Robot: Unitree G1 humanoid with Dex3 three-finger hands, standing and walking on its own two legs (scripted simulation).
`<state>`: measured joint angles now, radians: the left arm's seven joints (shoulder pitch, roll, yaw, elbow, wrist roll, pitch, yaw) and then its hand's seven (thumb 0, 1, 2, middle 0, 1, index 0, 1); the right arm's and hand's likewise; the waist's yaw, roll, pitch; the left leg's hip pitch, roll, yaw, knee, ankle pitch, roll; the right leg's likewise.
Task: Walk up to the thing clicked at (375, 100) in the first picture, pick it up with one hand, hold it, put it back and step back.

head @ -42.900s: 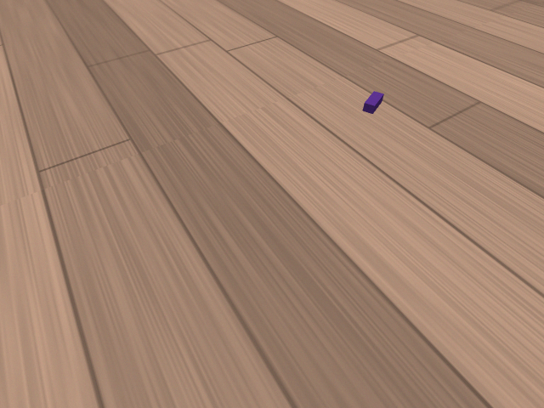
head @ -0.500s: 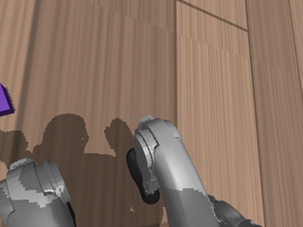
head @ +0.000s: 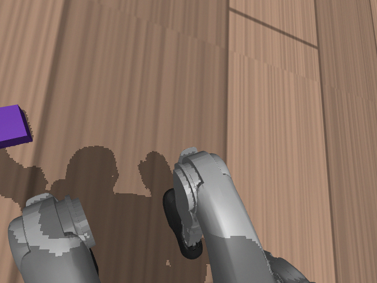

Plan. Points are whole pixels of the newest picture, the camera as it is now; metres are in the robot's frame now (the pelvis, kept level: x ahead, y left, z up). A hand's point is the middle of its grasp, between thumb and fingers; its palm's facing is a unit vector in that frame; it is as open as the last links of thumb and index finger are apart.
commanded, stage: withdraw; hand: left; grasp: from above
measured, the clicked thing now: out of the picture +0.46 +0.30 -0.27
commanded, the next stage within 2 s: home in 0.72 s
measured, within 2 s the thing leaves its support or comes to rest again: neither
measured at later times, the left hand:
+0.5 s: hand out of the picture +0.44 +0.32 -0.07, palm faces -0.50 -0.09 -0.86, open 13.9 cm
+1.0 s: hand out of the picture +0.46 +0.33 -0.10, palm faces -0.38 -0.09 -0.92, open 13.4 cm
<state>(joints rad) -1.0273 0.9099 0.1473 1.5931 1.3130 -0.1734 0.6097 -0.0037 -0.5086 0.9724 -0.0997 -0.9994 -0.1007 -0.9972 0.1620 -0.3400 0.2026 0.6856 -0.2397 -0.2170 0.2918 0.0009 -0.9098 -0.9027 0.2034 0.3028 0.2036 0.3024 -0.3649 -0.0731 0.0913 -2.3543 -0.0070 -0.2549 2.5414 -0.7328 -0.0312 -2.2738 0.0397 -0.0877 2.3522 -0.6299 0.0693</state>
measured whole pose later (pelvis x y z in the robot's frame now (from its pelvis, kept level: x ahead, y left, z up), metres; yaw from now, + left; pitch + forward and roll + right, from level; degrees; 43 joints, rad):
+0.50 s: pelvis -0.01 -0.01 +0.06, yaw +7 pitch +33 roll -8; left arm -1.03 0.73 -0.02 1.39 1.19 -0.18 0.17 0.00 -0.49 1.00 -0.13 -0.98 -0.11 -1.00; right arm 0.15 -0.32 0.08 0.65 -0.10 0.00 0.14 0.00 -0.91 -0.91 0.20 0.30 0.20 0.30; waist -0.25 0.03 -0.07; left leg -2.23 -0.02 -0.15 2.30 -0.65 -0.02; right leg -2.17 -0.01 -0.02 2.20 -0.61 0.06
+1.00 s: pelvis +0.00 +0.00 +0.04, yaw +6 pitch +36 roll -8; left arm -0.98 0.73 0.08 1.36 1.19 -0.09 0.34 0.00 -0.37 0.92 -0.18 -0.88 -0.18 -0.87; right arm 0.22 -0.26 0.06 0.72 -0.11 -0.03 0.16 0.00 -0.90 -0.90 0.20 0.30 0.20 0.30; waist -0.26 0.05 -0.08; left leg -2.31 -0.01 -0.14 2.37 -0.69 -0.02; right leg -2.26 0.00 0.00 2.26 -0.64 0.07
